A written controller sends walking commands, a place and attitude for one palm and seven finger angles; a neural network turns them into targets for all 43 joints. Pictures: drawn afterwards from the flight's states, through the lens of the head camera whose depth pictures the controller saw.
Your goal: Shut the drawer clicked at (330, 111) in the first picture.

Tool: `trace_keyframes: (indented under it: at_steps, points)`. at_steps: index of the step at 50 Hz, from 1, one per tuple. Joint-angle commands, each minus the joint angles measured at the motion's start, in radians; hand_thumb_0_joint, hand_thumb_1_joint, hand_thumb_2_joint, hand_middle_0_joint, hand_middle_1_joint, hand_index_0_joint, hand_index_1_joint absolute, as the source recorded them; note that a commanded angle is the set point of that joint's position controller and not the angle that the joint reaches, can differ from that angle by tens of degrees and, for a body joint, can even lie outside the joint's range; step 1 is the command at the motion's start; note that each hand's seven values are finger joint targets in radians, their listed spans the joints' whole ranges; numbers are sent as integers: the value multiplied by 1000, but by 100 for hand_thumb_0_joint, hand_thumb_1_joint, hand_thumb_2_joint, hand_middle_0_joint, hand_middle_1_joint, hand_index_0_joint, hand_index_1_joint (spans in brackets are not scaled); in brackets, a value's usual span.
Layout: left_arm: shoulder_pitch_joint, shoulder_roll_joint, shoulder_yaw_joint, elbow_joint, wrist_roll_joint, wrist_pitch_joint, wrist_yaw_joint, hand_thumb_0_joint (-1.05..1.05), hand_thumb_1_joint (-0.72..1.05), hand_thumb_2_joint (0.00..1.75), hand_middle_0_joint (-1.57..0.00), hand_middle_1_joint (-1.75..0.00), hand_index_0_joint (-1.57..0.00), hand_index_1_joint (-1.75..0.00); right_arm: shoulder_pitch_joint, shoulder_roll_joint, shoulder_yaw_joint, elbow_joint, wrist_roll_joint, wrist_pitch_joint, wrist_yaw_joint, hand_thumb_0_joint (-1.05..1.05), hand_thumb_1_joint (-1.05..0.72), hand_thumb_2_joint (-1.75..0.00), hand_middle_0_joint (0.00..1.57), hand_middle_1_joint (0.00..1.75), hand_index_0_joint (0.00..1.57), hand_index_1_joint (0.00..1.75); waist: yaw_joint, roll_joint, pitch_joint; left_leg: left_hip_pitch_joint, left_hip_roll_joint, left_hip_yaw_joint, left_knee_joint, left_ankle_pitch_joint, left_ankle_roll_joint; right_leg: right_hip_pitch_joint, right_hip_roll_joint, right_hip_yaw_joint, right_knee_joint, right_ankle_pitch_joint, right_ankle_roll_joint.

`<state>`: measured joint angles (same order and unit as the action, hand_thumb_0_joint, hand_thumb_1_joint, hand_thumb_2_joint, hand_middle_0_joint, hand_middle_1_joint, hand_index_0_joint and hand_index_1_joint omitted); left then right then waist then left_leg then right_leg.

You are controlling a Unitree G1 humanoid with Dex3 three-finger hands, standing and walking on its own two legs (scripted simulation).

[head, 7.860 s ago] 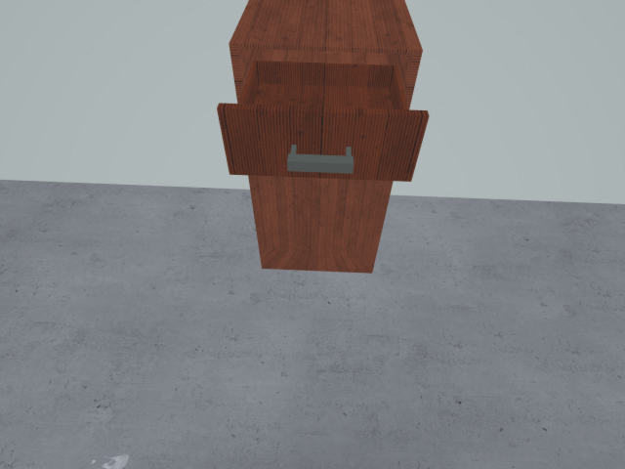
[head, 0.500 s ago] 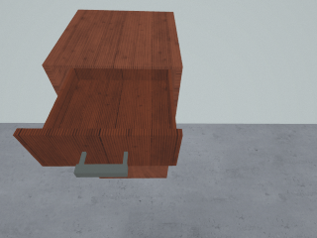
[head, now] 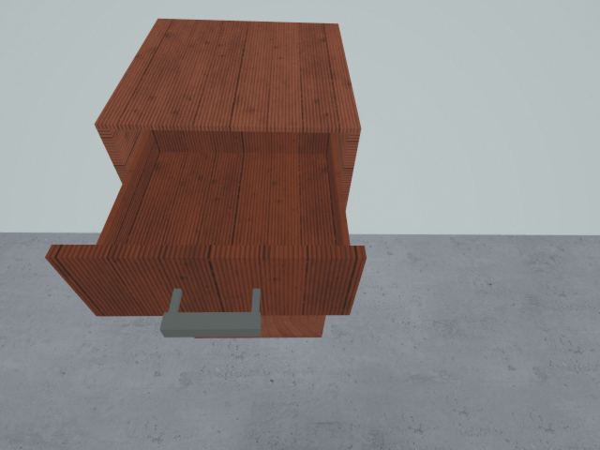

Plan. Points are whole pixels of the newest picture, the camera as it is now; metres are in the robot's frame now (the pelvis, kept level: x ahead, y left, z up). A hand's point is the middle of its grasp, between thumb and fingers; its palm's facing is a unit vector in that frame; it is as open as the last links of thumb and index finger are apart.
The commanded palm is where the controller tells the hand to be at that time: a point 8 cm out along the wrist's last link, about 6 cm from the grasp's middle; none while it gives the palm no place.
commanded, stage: look again from close up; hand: left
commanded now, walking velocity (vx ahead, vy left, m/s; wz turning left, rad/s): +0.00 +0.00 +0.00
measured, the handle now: (214, 309) +0.29 +0.14 +0.02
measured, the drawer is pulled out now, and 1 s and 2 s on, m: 0.26 0.26 0.26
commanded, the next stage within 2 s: raise the hand and make a fist in 0.58 s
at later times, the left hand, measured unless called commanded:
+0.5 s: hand out of the picture -0.02 +0.13 -0.18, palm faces +0.03 -0.99 -0.14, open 7.3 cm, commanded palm none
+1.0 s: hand (222, 413) +0.17 +0.11 -0.02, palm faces +0.25 -0.97 +0.08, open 6.8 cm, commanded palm +0.09 +0.16 -0.03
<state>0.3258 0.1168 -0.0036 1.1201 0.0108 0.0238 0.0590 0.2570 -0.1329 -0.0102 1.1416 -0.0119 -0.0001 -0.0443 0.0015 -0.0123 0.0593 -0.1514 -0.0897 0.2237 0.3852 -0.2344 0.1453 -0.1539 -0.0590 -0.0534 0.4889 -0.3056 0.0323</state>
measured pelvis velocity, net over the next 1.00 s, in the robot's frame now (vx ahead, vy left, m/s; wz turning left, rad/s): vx -0.01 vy -0.05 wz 0.14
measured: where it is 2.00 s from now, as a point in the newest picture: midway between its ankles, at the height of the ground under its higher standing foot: outside the picture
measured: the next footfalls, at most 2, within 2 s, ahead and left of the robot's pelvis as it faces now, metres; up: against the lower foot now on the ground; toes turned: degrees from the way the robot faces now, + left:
none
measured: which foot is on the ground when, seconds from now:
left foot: down 0.00-1.00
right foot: down 0.00-1.00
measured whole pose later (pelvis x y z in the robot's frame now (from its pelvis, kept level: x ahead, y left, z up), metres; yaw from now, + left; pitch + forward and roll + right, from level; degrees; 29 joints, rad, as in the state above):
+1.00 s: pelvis -0.01 -0.05 -0.03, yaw +8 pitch +4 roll +0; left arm 0.48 0.08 -0.02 0.08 -0.19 -0.22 0.01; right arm 0.27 -0.30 -0.04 0.71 0.02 -0.28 0.00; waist -0.07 -0.01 -0.13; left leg -0.48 -0.07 0.10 0.75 -0.36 0.07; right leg -0.48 0.00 -0.06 0.78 -0.38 -0.04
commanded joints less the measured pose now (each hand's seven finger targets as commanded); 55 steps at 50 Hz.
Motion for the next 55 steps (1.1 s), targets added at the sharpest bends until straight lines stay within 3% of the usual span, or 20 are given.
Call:
trace_keyframes:
  at_steps: [1, 13, 19, 27, 33, 34, 35, 36, 37, 38, 39, 41, 43, 44, 46, 48, 49, 52, 53, 55]
  points:
    - [100, 57, 11, -1, 4, -15, 2, 0, 90, 90, -20, -30, -20, -30, 87, -105, -18, -14, 2, -12, -3, 0, -90, -90, 20, 30, 20, 30, -2, 25, 32, 59, 262, -296, -163, 91, -149, -127, -43, 53, -47, 65, -48]
    - [94, 42, 12, 14, 5, -22, 1, 0, 90, 90, -20, -30, -20, -30, 128, -65, -17, 19, 2, -17, 0, 0, -90, -90, 20, 30, 20, 30, -4, 0, 46, 25, 253, -287, -172, 10, -120, -123, -50, 67, -83, 87, -54]
    - [97, 35, 12, 20, 2, -27, 3, 0, 90, 90, -20, -30, -20, -30, 148, -52, -14, 31, 3, -24, -3, 0, -90, -90, 20, 30, 20, 30, -9, 23, 11, 79, 250, -268, -132, 147, -116, -123, -52, 73, -84, 119, -54]
    - [98, 30, 11, 23, 4, -27, 0, 0, 90, 90, -20, -30, -20, -30, 153, -48, -14, 31, 5, -23, -2, 0, -90, -90, 20, 30, 20, 30, -6, 20, 43, 38, 252, -274, -158, 49, -108, -126, -51, 76, -99, 104, -55]
    - [103, 27, 13, 28, 3, -28, 3, 0, 90, 90, -20, -30, -20, -30, 164, -46, -12, 36, 4, -25, -5, 0, -90, -90, 20, 30, 20, 30, -9, 24, 25, 77, 256, -264, -137, 143, -114, -130, -50, 74, -91, 116, -53]
    - [69, 94, -7, 23, 18, -43, 29, 0, 90, 90, -20, -30, -20, -30, 129, -136, -4, -69, 10, -22, 9, 0, -90, -90, 20, 30, 20, 30, -30, -117, 62, -78, 280, -303, 16, 514, -121, -113, -43, 33, -56, 135, -39]
    - [-540, 254, 45, -1506, -135, -219, 36, 0, 90, 90, -22, -32, -22, -32, 166, -320, -41, -456, 31, -170, -13, 0, -90, -90, 20, 30, 20, 30, -142, 90, -494, 346, 199, -383, -2, 506, -198, -193, 66, -4, 81, 159, -16]
    - [-246, 217, 27, -1371, -87, -162, 81, 0, 90, 90, -24, -34, -24, -34, 60, -238, 8, -379, 43, -282, -20, 0, -90, -90, 20, 30, 20, 30, -46, 249, -478, 357, 266, -419, -119, 572, -250, -264, 53, 37, 233, -70, -49]
    - [-127, 171, 7, -1233, -86, -106, 133, 0, 90, 90, -26, -37, -26, -37, 60, -232, -17, -306, 35, -318, -14, 0, -90, -90, 20, 30, 20, 30, -25, 283, -376, 259, 257, -409, -129, 477, -303, -312, 40, 43, 267, -121, -45]
    - [133, 11, -109, -1061, -83, 2, 143, 0, 90, 90, -28, -39, -28, -39, 89, -176, -12, -300, 57, -323, 2, 0, -90, -90, 20, 30, 20, 30, -20, 184, -235, 126, 233, -373, -128, 295, -289, -314, 25, 39, 269, -84, -49]
    - [104, -66, -189, -1165, -112, 36, 133, 0, 90, 90, -30, -41, -30, -41, 103, -188, -10, -363, 72, -340, 10, 0, -90, -90, 20, 30, 20, 30, -36, 127, -142, 45, 226, -363, -114, 209, -244, -326, 21, 19, 249, -73, -37]
    - [96, -79, -243, -1328, -146, -38, 98, 0, 90, 90, -34, -45, -34, -45, 46, -231, -8, -412, 72, -393, 5, 0, -90, -90, 20, 30, 20, 30, -54, 3, -114, -9, 181, -323, 3, 67, -167, -304, 38, -6, 118, -72, -45]
    - [90, -44, -200, -1299, -138, -97, 76, 0, 90, 90, -38, -50, -38, -50, 34, -257, -23, -480, 53, -407, 11, 0, -90, -90, 20, 30, 20, 30, -100, -169, -67, -129, 139, -330, 128, -59, -144, -343, 46, -9, 24, -77, -49]
    - [158, -62, -184, -1251, -147, -140, 43, 0, 90, 90, -40, -52, -40, -52, 11, -261, -31, -517, 41, -404, 19, 0, -90, -90, 20, 30, 20, 30, -83, -210, -60, -186, 132, -338, 165, -75, -146, -372, 45, -14, 31, -90, -52]
    - [319, 18, -49, -1155, -175, -251, -38, 0, 90, 90, -44, -56, -44, -56, -58, -269, -40, -568, 29, -371, 42, 0, -90, -90, 20, 30, 20, 30, -14, -198, -69, -325, 128, -363, 204, -146, -187, -439, 54, -39, 131, -149, -60]
    - [423, 53, 22, -1095, -210, -388, -148, 0, 90, 90, -48, -60, -48, -60, -124, -258, -49, -623, 36, -317, 60, 0, -90, -90, 20, 30, 20, 30, 29, -252, -36, -454, 93, -259, 274, -154, -181, -438, 55, -16, 157, -210, -82]
    - [349, 92, 36, -1165, -208, -457, -176, 0, 90, 90, -50, -62, -50, -62, -145, -260, -53, -670, 32, -309, 67, 0, -90, -90, 20, 30, 20, 30, 26, -212, -55, -521, 78, -231, 333, -170, -164, -454, 49, 19, 191, -234, -83]
    - [241, 234, 118, -1507, -171, -632, -194, 0, 90, 90, -56, -69, -56, -69, -127, -229, -59, -737, 19, -310, 81, 0, -90, -90, 20, 30, 20, 30, 52, 223, -254, -435, 82, -229, 395, -91, -141, -440, 59, 55, 312, -132, -109]
    - [239, 251, 124, -1588, -167, -658, -182, 0, 90, 90, -58, -71, -58, -71, -123, -227, -58, -762, 17, -302, 81, 0, -90, -90, 20, 30, 20, 30, 48, 294, -318, -388, 92, -248, 404, -50, -141, -457, 67, 51, 340, -99, -114]
    - [231, 207, 85, -1623, -179, -681, -169, 0, 90, 90, -62, -75, -62, -75, -119, -211, -51, -777, 18, -286, 80, 0, -90, -90, 20, 30, 20, 30, 8, 281, -325, -375, 105, -271, 449, -17, -132, -518, 76, 49, 360, -59, -109]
